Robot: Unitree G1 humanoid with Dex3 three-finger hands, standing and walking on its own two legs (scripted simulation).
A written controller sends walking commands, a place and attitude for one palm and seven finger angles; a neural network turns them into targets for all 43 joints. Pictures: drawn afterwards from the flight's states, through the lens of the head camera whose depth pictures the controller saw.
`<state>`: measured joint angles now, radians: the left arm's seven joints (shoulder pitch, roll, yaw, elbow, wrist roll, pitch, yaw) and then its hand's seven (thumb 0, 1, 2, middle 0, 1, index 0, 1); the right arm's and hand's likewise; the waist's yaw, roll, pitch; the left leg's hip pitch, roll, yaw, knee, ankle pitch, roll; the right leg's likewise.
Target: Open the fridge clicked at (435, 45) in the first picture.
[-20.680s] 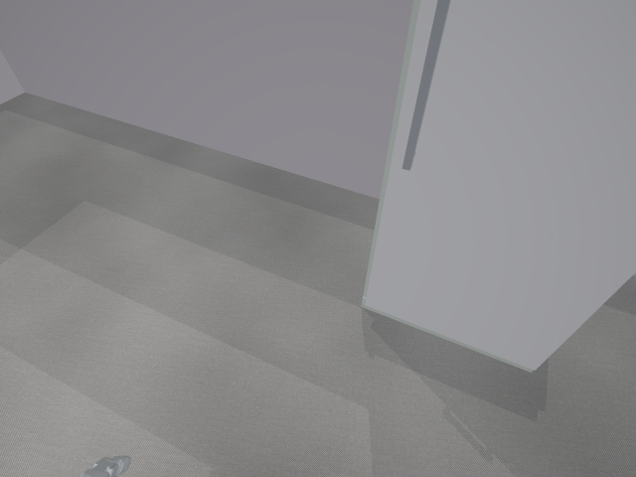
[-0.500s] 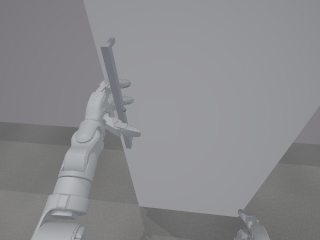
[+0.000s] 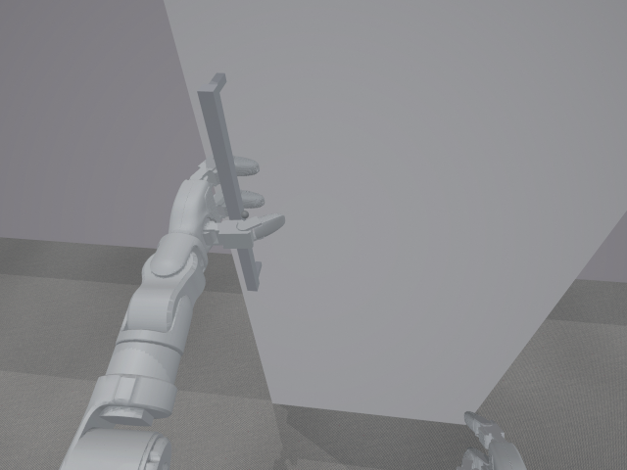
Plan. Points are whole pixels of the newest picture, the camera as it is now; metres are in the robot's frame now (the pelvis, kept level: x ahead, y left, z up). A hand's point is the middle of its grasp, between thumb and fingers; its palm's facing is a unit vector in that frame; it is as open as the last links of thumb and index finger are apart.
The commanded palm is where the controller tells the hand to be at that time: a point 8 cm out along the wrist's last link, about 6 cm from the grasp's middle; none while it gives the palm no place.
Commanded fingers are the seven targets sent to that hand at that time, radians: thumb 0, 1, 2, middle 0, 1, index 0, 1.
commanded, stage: grip the handle and tug to test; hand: left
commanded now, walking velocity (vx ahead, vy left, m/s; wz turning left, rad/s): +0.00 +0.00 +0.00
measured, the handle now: (239, 202) +0.43 +0.13 +0.14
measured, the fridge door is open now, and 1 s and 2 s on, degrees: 0 0 18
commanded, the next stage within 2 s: pull the door a little, standing still in 1.00 s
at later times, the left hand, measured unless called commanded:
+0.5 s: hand (246, 212) +0.38 +0.11 +0.16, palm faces -0.06 -1.00 +0.00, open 5.2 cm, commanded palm +0.35 +0.16 +0.17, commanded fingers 0.00 0.90 0.90 -0.45 -1.40 -0.45 -1.40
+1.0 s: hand (243, 219) +0.37 +0.11 +0.16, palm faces -0.06 -1.00 -0.02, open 5.6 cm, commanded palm +0.32 +0.16 +0.17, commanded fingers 0.00 0.90 0.90 -0.45 -1.40 -0.45 -1.40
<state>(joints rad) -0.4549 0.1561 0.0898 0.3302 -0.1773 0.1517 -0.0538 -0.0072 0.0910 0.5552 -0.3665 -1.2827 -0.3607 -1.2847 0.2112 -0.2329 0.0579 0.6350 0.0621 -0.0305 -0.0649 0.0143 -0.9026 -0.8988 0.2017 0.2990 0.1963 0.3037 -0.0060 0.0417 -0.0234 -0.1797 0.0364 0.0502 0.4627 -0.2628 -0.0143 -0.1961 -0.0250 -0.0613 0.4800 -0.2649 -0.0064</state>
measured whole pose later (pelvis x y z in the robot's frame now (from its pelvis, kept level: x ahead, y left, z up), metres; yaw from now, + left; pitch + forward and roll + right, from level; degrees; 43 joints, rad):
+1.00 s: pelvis +0.04 +0.00 +0.00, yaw -1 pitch +0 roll +0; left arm -0.19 0.14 0.09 -0.05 -0.17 0.26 -0.04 0.01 0.80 0.81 -0.34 -1.39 -0.29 -1.38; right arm 0.21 -0.23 0.05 0.55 0.04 0.03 -0.03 0.01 -0.90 -0.90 0.20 0.30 0.20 0.30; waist -0.02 0.05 -0.06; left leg -0.13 0.04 0.07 0.43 -0.30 -0.01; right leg -0.16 -0.02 -0.04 0.45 -0.30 0.00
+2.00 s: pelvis -0.04 +0.00 +0.00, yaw -1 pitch +0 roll +0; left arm 0.25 0.18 -0.10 -0.45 -0.03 -0.04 0.08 -0.02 0.71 0.75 -0.41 -1.39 -0.25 -1.28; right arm 0.16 -0.17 0.05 0.48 0.00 0.14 -0.05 0.01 -0.90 -0.90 0.20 0.30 0.20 0.30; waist -0.04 0.07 0.03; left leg -0.25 0.03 0.03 0.41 -0.16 -0.01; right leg -0.27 -0.03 -0.05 0.43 -0.16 0.00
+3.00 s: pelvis -0.08 -0.26 -0.01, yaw +36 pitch +1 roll +0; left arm -0.01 0.21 0.01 -0.47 0.00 -0.12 0.09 -0.04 0.71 0.86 -0.47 -1.39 -0.25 -1.31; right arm -0.01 -0.19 -0.04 0.60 0.03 -0.09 -0.03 0.02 -0.90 -0.90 0.20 0.30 0.20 0.30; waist -0.04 0.03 0.29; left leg -0.43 0.05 -0.15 1.01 -0.56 -0.01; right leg -0.28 -0.04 -0.04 0.56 -0.29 0.01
